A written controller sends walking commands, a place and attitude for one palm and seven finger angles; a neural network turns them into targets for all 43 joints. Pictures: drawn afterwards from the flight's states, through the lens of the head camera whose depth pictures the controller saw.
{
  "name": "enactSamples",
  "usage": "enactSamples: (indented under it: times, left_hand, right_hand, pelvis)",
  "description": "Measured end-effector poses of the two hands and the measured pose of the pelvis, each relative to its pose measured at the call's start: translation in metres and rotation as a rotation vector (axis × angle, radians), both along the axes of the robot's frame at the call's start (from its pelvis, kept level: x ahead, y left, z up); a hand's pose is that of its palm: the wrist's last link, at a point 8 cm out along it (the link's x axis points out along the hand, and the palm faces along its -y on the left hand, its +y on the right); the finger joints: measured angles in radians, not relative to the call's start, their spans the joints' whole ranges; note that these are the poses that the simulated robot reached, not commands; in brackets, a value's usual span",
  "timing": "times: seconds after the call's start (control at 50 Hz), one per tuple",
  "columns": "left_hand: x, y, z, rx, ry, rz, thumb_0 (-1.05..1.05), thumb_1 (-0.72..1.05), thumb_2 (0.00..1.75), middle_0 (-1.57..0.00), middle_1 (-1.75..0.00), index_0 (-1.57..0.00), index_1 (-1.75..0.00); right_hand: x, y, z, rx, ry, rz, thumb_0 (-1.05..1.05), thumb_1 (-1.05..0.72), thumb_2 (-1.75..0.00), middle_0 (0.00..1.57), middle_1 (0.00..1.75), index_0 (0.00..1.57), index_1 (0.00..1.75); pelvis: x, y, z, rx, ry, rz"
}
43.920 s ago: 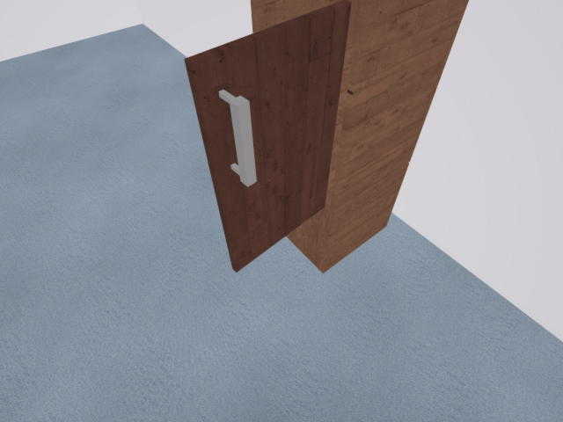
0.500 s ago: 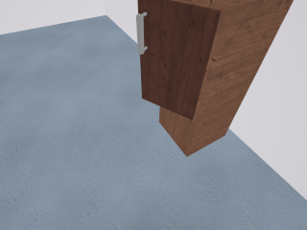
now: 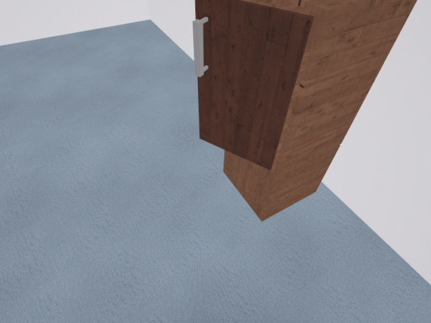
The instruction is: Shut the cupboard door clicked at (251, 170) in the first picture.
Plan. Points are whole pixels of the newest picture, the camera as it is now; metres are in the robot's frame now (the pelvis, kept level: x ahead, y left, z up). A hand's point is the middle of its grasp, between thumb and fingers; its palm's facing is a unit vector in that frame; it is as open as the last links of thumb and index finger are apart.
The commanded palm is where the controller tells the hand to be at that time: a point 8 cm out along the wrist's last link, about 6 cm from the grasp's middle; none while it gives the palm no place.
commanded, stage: walk to a spot facing it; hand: left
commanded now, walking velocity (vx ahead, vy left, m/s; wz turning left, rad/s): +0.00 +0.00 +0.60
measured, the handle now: (202, 47) +0.89 +0.09 +0.09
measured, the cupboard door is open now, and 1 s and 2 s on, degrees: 28 28 28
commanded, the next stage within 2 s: turn to face it in 1.90 s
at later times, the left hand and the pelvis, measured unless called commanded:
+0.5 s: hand out of the picture +0.00 +0.26 -0.18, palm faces +0.27 -0.93 -0.25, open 7.4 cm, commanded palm none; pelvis -0.02 +0.04 -0.01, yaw +15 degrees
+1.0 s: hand out of the picture -0.08 +0.21 -0.18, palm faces +0.58 -0.77 -0.27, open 7.4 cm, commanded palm none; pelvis -0.01 +0.00 -0.02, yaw +37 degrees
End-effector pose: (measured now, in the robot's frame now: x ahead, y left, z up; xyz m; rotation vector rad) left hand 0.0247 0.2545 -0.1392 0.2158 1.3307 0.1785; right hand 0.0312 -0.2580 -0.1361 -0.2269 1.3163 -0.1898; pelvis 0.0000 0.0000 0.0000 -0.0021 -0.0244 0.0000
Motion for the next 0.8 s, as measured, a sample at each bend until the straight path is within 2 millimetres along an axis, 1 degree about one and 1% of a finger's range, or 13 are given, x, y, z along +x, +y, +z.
enactSamples:
  times: [0.08, 0.18, 0.28, 0.32, 0.38, 0.46, 0.52, 0.58, 0.68, 0.74, 0.8]
  left_hand:
    - [0.001, -0.002, -0.004, -0.003, -0.015, 0.029, 0.00, 0.90, 0.90, -0.20, -0.30, -0.20, -0.30]
    - [-0.009, 0.001, -0.014, -0.020, -0.039, 0.098, 0.00, 0.90, 0.90, -0.20, -0.30, -0.20, -0.30]
    - [-0.028, 0.016, -0.034, -0.041, -0.042, 0.180, 0.00, 0.90, 0.90, -0.20, -0.30, -0.20, -0.30]
    - [-0.036, 0.023, -0.037, -0.041, -0.027, 0.203, 0.00, 0.90, 0.90, -0.20, -0.30, -0.20, -0.30]
    - [-0.045, 0.033, -0.030, -0.031, -0.005, 0.224, 0.00, 0.90, 0.90, -0.20, -0.30, -0.20, -0.30]
    - [-0.048, 0.043, -0.015, -0.014, -0.036, 0.253, 0.01, 0.91, 0.90, -0.20, -0.30, -0.20, -0.30]
    - [-0.048, 0.048, -0.005, 0.005, -0.068, 0.274, 0.01, 0.91, 0.90, -0.20, -0.30, -0.20, -0.30]
    - [-0.047, 0.049, 0.001, 0.023, -0.100, 0.300, 0.01, 0.91, 0.90, -0.20, -0.30, -0.20, -0.30]
    - [-0.048, 0.038, 0.008, 0.050, -0.150, 0.354, 0.00, 0.91, 0.90, -0.20, -0.30, -0.20, -0.30]
    - [-0.060, 0.027, 0.008, 0.079, -0.171, 0.392, 0.00, 0.90, 0.90, -0.20, -0.30, -0.20, -0.30]
    - [-0.081, 0.012, 0.008, 0.093, -0.132, 0.446, 0.00, 0.90, 0.90, -0.20, -0.30, -0.20, -0.30]
  right_hand:
    - [0.001, 0.006, -0.004, 0.009, 0.016, 0.016, 0.00, -0.91, -0.90, 0.20, 0.30, 0.20, 0.30]
    - [0.001, 0.020, -0.012, 0.021, 0.054, 0.052, 0.00, -0.91, -0.90, 0.20, 0.30, 0.20, 0.30]
    - [0.012, 0.041, -0.018, 0.014, 0.061, 0.109, 0.00, -0.91, -0.90, 0.20, 0.30, 0.20, 0.30]
    - [0.017, 0.050, -0.019, 0.013, 0.050, 0.138, 0.00, -0.91, -0.90, 0.20, 0.30, 0.20, 0.30]
    - [0.022, 0.061, -0.015, 0.016, 0.042, 0.170, 0.00, -0.91, -0.90, 0.20, 0.30, 0.20, 0.30]
    - [0.029, 0.068, -0.006, 0.018, 0.044, 0.216, 0.00, -0.91, -0.90, 0.20, 0.30, 0.20, 0.30]
    - [0.037, 0.067, -0.001, 0.015, 0.043, 0.245, 0.00, -0.91, -0.90, 0.20, 0.30, 0.21, 0.30]
    - [0.047, 0.061, 0.002, 0.009, 0.039, 0.275, 0.00, -0.91, -0.90, 0.20, 0.30, 0.21, 0.30]
    - [0.070, 0.044, 0.000, -0.001, 0.036, 0.337, 0.00, -0.91, -0.90, 0.20, 0.30, 0.21, 0.30]
    - [0.090, 0.033, -0.007, 0.003, 0.026, 0.372, 0.00, -0.91, -0.90, 0.20, 0.30, 0.21, 0.30]
    - [0.113, 0.028, -0.011, 0.002, 0.008, 0.416, 0.00, -0.91, -0.90, 0.20, 0.30, 0.20, 0.30]
  pelvis:
    - [-0.001, 0.001, -0.003, -0.002, 0.006, 0.029]
    - [-0.003, 0.008, -0.012, -0.021, -0.002, 0.094]
    - [-0.003, 0.024, -0.025, -0.022, -0.015, 0.173]
    - [-0.007, 0.031, -0.028, -0.011, -0.011, 0.185]
    - [-0.011, 0.036, -0.022, -0.011, 0.010, 0.204]
    - [-0.016, 0.038, -0.011, -0.029, 0.041, 0.246]
    - [-0.017, 0.036, -0.006, -0.044, 0.052, 0.282]
    - [-0.017, 0.031, -0.004, -0.055, 0.056, 0.323]
    - [-0.017, 0.014, -0.005, -0.060, 0.059, 0.401]
    - [-0.013, 0.000, -0.011, -0.029, 0.073, 0.444]
    - [-0.013, -0.006, -0.013, -0.017, 0.064, 0.488]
